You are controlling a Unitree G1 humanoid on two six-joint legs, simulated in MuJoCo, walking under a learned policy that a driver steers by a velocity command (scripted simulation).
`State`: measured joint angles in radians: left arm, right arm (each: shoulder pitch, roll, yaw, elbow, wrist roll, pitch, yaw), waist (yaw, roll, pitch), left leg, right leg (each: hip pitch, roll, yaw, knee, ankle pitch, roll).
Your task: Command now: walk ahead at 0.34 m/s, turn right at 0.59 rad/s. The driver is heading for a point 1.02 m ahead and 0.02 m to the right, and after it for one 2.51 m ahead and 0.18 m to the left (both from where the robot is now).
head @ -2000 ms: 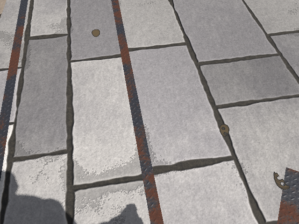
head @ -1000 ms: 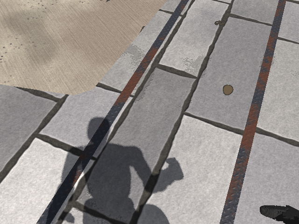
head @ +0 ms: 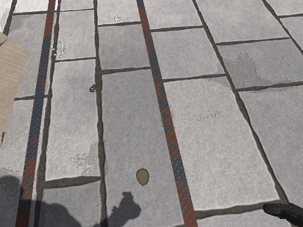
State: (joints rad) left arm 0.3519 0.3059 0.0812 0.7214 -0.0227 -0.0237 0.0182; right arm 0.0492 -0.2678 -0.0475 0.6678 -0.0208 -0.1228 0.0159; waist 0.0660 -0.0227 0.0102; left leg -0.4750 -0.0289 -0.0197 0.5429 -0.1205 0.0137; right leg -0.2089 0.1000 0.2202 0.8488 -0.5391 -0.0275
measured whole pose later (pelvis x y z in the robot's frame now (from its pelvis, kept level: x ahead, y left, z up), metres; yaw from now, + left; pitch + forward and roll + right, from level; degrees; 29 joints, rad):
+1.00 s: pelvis +0.15 +0.00 +0.01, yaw -13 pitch -2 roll +0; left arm 0.19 0.24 0.06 0.86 0.01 0.02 0.03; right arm 0.18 -0.23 -0.01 0.95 -0.01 -0.01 -0.02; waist 0.00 0.00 0.03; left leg -0.19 0.02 0.01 0.51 -0.30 -0.01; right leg -0.25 -0.01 0.03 0.50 -0.22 0.02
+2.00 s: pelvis +0.49 -0.05 +0.02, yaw -13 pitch +0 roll +1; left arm 0.24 0.26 0.05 1.00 -0.01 -0.07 0.03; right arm 0.12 -0.24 -0.04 0.95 -0.02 -0.09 0.04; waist 0.00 -0.03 0.08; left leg -0.32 -0.05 0.08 0.41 -0.10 0.08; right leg -0.43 -0.04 0.05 1.18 -0.43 0.00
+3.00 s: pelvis +0.87 -0.06 +0.02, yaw +9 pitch +1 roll +0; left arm 0.11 0.29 0.08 0.84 0.01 -0.10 0.04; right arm 0.18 -0.26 -0.08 0.84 0.00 -0.04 0.02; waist -0.02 -0.02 0.08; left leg -0.29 -0.12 -0.03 0.41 -0.14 0.11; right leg -0.61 -0.10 0.06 1.12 -0.36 0.04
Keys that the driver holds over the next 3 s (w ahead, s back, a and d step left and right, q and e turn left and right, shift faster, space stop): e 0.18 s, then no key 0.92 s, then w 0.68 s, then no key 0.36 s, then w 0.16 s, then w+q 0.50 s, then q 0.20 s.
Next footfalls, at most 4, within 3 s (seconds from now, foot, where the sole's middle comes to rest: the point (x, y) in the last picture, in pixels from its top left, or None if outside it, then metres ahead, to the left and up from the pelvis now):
0.40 right None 0.18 -0.15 -0.76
0.70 left None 0.20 0.11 -0.76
1.82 left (166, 192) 0.62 0.00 -0.76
2.32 right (215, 200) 0.60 -0.21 -0.76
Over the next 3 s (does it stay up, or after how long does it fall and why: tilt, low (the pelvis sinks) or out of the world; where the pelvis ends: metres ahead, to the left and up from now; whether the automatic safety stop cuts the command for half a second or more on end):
stays up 0.87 -0.06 0.02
